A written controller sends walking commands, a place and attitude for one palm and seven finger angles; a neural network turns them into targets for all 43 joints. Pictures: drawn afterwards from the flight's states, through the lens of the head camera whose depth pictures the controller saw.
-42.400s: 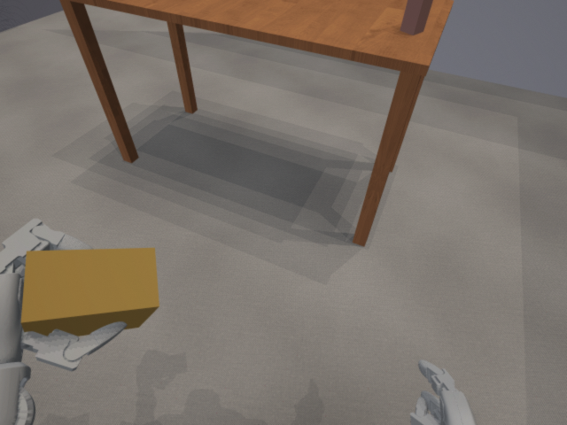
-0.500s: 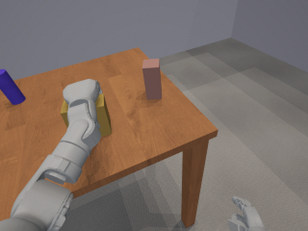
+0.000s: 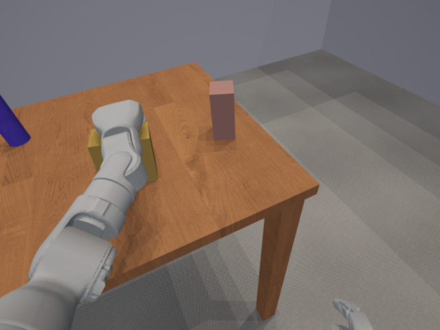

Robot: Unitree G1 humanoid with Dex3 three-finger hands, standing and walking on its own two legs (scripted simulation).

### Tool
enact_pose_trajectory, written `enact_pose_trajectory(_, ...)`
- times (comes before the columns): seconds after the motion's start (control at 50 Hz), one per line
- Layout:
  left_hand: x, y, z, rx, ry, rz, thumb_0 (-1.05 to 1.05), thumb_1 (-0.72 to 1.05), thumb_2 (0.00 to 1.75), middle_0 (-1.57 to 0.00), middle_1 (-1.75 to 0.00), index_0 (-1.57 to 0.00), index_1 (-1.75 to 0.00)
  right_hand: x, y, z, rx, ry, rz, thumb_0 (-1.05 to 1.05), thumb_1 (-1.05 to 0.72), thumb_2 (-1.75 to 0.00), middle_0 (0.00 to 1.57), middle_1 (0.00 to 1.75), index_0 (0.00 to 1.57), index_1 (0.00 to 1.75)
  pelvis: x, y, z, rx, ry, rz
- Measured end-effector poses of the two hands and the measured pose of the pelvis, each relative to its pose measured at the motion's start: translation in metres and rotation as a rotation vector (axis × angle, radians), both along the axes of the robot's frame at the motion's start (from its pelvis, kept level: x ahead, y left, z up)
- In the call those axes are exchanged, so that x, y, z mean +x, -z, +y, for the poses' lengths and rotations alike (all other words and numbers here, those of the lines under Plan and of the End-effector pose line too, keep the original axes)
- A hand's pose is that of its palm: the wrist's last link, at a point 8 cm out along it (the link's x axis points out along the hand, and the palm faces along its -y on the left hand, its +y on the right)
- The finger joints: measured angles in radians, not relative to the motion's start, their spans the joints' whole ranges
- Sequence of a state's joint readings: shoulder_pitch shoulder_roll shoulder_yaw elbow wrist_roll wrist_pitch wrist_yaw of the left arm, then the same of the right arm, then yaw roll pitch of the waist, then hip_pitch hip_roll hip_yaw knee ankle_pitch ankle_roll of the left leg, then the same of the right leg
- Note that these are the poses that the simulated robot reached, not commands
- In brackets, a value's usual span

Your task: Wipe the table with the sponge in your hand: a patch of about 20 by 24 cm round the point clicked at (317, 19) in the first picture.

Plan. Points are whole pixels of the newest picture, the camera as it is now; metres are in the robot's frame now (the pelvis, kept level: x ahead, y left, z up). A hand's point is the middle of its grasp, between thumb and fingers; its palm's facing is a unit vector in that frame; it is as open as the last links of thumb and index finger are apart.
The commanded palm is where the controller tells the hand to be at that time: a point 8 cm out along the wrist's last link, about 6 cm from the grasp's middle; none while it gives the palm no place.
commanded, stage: wipe forward along the third lane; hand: left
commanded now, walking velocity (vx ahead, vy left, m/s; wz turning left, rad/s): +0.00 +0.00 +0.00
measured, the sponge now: (128, 162) +0.41 +0.22 +0.11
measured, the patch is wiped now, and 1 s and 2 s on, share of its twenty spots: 0.95 1.00 1.00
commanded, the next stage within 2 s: wipe back along the third lane in 0.36 s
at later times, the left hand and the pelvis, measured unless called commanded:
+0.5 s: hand (123, 128) +0.47 +0.23 +0.15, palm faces -0.06 -0.02 -1.00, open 10.2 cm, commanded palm +0.44 +0.23 +0.19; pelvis +0.02 +0.00 +0.00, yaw +0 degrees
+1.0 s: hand (121, 136) +0.44 +0.23 +0.15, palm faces +0.06 -0.04 -1.00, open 10.3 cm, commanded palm +0.40 +0.21 +0.19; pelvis +0.04 +0.02 +0.00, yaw +1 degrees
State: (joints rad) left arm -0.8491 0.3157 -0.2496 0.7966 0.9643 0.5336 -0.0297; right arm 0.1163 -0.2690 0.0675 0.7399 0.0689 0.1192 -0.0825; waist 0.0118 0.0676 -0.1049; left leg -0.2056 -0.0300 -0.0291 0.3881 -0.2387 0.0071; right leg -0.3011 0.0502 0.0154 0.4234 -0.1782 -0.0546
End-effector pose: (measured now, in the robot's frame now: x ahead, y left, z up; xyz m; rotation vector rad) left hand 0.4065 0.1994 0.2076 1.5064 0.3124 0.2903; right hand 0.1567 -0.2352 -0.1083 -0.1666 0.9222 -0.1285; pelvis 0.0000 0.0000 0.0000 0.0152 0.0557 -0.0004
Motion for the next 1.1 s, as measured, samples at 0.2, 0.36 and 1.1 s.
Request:
enact_pose_trajectory(0.2, 0.021, -0.003, 0.010, 0.026, -0.006, 0.028, 0.02, -0.59, 1.08, -0.71, -1.34, -0.79, -1.28, -0.019, 0.007, -0.005, -0.015, 0.037, 0.057, 0.01, -0.90, -0.90, 0.20, 0.30, 0.21, 0.30, 0.003, -0.001, 0.003, -0.003, 0.000, 0.023)
enact_pose_trajectory(0.36, 0.037, -0.002, 0.018, 0.031, -0.006, 0.045, 0.02, -0.59, 1.08, -0.71, -1.34, -0.79, -1.28, -0.036, 0.014, -0.012, -0.026, 0.067, 0.122, 0.01, -0.90, -0.90, 0.20, 0.30, 0.21, 0.30, 0.010, -0.001, 0.004, -0.007, 0.002, 0.047)
enact_pose_trajectory(1.1, 0.005, 0.002, 0.017, 0.004, -0.025, -0.079, -0.01, -0.50, 1.05, -0.63, -1.40, -0.70, -1.37, 0.113, -0.032, 0.056, 0.068, -0.132, -0.133, 0.01, -0.90, -0.90, 0.20, 0.30, 0.20, 0.30, 0.043, 0.000, 0.027, -0.022, -0.020, 0.004)
